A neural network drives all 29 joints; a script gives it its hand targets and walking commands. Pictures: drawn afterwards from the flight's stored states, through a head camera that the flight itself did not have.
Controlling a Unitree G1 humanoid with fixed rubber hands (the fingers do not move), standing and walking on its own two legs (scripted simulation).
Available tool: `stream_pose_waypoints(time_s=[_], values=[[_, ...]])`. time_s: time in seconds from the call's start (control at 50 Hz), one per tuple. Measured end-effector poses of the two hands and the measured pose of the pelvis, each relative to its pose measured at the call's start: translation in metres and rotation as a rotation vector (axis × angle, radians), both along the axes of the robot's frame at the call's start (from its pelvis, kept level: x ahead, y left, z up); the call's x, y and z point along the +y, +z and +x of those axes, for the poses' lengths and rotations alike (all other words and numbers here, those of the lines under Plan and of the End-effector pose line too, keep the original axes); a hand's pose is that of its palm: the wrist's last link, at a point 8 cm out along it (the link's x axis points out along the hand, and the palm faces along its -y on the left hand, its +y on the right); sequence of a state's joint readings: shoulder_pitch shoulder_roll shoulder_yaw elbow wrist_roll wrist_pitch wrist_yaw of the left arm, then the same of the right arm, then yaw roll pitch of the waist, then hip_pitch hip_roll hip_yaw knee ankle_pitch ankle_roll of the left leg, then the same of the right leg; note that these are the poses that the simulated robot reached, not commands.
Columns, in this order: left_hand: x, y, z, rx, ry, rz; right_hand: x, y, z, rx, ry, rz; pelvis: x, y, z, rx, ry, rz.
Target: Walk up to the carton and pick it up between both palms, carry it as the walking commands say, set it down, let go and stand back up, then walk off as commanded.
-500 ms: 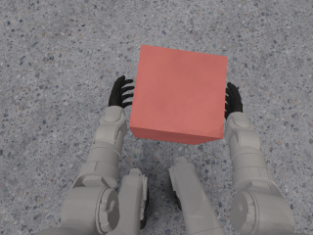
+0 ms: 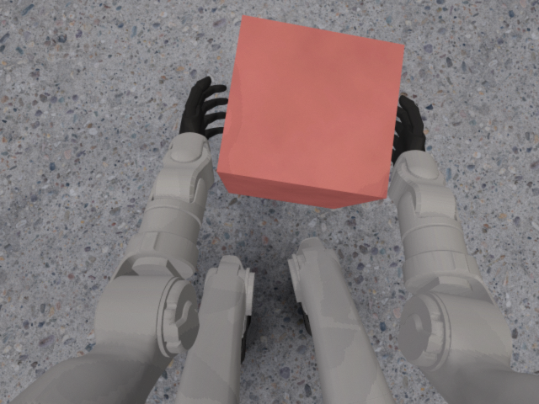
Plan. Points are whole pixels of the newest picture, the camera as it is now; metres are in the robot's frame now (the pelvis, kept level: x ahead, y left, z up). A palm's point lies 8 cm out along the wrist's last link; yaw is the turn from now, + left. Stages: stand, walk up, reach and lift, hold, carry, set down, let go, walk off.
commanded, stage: set down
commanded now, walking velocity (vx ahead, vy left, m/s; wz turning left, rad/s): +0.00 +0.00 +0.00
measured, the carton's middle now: (298, 134) +0.48 -0.08 -0.15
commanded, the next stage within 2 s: none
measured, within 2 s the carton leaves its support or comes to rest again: neither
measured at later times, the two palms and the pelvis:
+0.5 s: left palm (213, 150) +0.49 +0.07 -0.21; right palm (380, 167) +0.43 -0.23 -0.22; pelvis -0.04 +0.00 -0.08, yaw +0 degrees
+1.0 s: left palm (219, 146) +0.52 +0.06 -0.29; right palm (366, 159) +0.46 -0.23 -0.29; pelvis -0.03 +0.00 -0.13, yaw +1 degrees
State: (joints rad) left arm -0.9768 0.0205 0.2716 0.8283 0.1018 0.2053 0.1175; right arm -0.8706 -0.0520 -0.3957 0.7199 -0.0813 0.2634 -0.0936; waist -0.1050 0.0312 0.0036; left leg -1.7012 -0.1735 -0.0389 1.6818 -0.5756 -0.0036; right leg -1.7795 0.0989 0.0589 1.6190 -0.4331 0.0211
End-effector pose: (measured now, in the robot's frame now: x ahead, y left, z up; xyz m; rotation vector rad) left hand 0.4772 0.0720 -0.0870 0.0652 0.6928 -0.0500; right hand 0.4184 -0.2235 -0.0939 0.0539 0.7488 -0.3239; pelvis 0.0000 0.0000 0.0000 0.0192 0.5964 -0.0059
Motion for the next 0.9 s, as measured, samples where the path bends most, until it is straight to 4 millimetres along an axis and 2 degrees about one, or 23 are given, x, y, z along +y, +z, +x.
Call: stream_pose_waypoints(time_s=[0.2,0.32,0.4,0.46,0.52,0.66,0.72,0.78,0.9], values=[[-0.004,-0.044,0.014,-0.003,-0.002,-0.002,-0.005,-0.044,0.013,-0.002,-0.001,-0.001,0.0,-0.029,-0.014,-0.031,0.002,-0.002],[-0.008,-0.082,0.023,-0.049,-0.004,-0.013,-0.007,-0.086,0.018,-0.047,0.001,-0.017,0.003,-0.041,-0.035,-0.204,0.009,-0.012],[-0.007,-0.109,0.018,-0.023,0.004,-0.011,-0.006,-0.114,0.013,-0.029,-0.028,0.023,0.004,-0.061,-0.038,-0.172,-0.002,-0.001],[-0.006,-0.118,0.013,0.0,-0.002,0.005,-0.005,-0.122,0.009,-0.006,-0.028,0.035,0.002,-0.072,-0.04,-0.184,-0.005,0.012],[-0.007,-0.118,0.013,0.011,-0.003,0.009,-0.006,-0.121,0.01,0.006,-0.024,0.034,0.001,-0.079,-0.043,-0.202,-0.003,0.016],[-0.011,-0.115,0.036,-0.007,-0.009,0.02,-0.011,-0.117,0.035,-0.005,-0.01,0.016,0.0,-0.09,-0.05,-0.2,0.002,0.002],[-0.011,-0.124,0.045,-0.007,-0.011,0.021,-0.01,-0.129,0.043,-0.004,-0.001,0.01,0.0,-0.098,-0.049,-0.171,0.005,-0.003],[-0.01,-0.141,0.051,-0.012,-0.007,0.014,-0.009,-0.148,0.047,-0.01,-0.001,0.009,0.001,-0.107,-0.046,-0.154,0.01,-0.003],[-0.01,-0.18,0.05,0.005,-0.018,0.017,-0.008,-0.187,0.043,0.006,-0.015,0.016,0.0,-0.123,-0.036,-0.112,0.016,0.003]])
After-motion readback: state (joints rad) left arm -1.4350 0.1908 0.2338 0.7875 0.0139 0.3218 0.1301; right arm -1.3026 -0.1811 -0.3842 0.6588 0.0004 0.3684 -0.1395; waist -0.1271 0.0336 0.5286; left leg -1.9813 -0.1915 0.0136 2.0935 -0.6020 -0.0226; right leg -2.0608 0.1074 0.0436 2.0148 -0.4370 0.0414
